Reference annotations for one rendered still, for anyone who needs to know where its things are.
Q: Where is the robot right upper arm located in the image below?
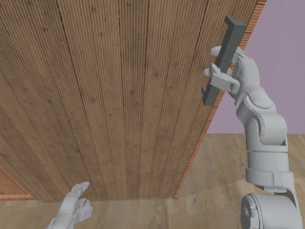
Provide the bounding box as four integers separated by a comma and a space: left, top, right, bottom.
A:
240, 193, 302, 229

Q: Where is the robot right forearm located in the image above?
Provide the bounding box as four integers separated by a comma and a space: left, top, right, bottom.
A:
234, 85, 303, 229

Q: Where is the robot right hand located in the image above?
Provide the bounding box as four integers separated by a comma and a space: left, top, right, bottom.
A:
203, 46, 260, 99

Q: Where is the robot left forearm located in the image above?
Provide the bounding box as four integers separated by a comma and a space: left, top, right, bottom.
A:
46, 213, 74, 229

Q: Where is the robot left hand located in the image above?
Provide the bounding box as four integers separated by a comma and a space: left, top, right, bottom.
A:
57, 181, 92, 224

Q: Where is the wardrobe door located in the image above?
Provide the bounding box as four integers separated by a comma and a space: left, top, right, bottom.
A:
0, 165, 29, 195
0, 0, 257, 200

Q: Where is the handle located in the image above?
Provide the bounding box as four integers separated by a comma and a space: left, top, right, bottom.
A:
201, 15, 247, 106

